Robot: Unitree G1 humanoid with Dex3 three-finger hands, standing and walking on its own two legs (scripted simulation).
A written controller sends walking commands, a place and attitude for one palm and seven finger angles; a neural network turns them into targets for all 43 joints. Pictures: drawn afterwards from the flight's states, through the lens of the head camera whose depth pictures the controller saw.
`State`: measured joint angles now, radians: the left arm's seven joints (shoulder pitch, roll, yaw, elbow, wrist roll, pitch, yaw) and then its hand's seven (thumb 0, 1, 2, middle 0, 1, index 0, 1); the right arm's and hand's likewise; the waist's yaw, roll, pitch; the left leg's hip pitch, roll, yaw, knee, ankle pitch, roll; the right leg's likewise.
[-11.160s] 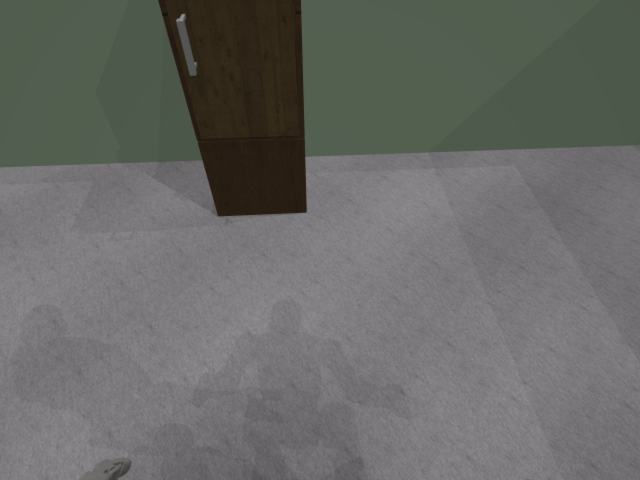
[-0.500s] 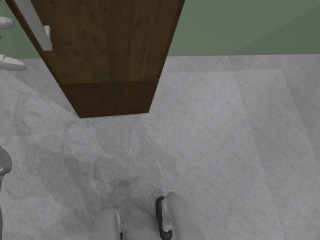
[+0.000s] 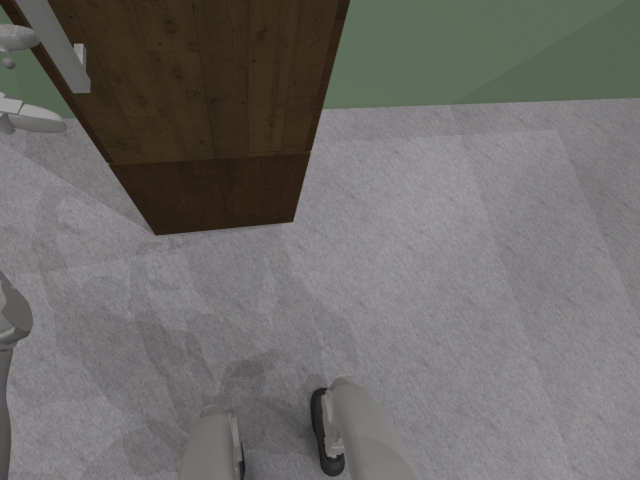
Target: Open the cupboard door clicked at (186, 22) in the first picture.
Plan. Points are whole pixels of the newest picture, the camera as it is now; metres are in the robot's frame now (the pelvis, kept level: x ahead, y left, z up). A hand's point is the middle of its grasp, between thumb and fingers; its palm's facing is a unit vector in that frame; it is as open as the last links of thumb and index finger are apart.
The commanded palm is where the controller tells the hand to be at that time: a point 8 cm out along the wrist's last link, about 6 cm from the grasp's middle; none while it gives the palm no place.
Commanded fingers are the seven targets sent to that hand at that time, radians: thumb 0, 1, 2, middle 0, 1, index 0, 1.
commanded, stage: slide the fingers in behind the handle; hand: left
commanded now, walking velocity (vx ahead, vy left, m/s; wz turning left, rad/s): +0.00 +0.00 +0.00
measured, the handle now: (52, 18) +0.62 +0.21 +0.08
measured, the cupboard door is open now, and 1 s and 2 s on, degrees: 0 0 2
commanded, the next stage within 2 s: close the thumb around the handle in 1.28 s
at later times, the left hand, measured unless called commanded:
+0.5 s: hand (46, 63) +0.56 +0.21 +0.08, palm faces +0.00 -1.00 -0.03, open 14.0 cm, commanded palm +0.54 +0.24 +0.07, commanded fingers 0.00 -0.50 0.30 -0.30 -1.20 -0.30 -1.20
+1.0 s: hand (81, 62) +0.56 +0.18 +0.08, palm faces +0.03 -1.00 -0.03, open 14.0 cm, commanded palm +0.54 +0.22 +0.07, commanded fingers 0.00 -0.50 0.30 -0.30 -1.20 -0.30 -1.20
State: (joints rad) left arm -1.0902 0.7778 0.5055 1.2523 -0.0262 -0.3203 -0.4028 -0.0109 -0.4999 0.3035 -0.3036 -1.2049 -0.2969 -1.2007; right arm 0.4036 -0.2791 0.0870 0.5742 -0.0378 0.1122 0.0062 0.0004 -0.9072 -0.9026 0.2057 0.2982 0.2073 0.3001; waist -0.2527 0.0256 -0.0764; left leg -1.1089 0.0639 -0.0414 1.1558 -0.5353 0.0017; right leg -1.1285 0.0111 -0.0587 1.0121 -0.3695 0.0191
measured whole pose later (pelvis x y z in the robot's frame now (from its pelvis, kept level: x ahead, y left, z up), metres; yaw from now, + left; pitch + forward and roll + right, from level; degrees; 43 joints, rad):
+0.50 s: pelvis +0.00 +0.00 +0.00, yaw +0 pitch +27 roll -4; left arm -1.08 0.68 0.46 1.24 -0.03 -0.34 -0.31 -0.01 -0.50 0.30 -0.30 -1.20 -0.30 -1.20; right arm 0.41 -0.27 0.08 0.59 -0.05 0.10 0.02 0.00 -0.91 -0.90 0.21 0.30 0.21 0.30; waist -0.24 0.03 -0.08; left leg -1.09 0.06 -0.04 1.14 -0.53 0.00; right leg -1.11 0.00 -0.05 1.01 -0.37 0.02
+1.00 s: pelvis +0.01 -0.01 +0.01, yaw +1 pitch +27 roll -3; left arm -1.04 0.58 0.44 1.21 -0.02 -0.37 -0.22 -0.01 -0.50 0.30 -0.30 -1.20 -0.28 -1.20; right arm 0.41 -0.26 0.06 0.59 -0.06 0.10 0.03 0.00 -0.91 -0.90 0.20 0.30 0.21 0.30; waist -0.23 0.04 -0.09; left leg -1.05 0.06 -0.03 1.12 -0.54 0.00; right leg -1.09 0.01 -0.05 1.01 -0.39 0.01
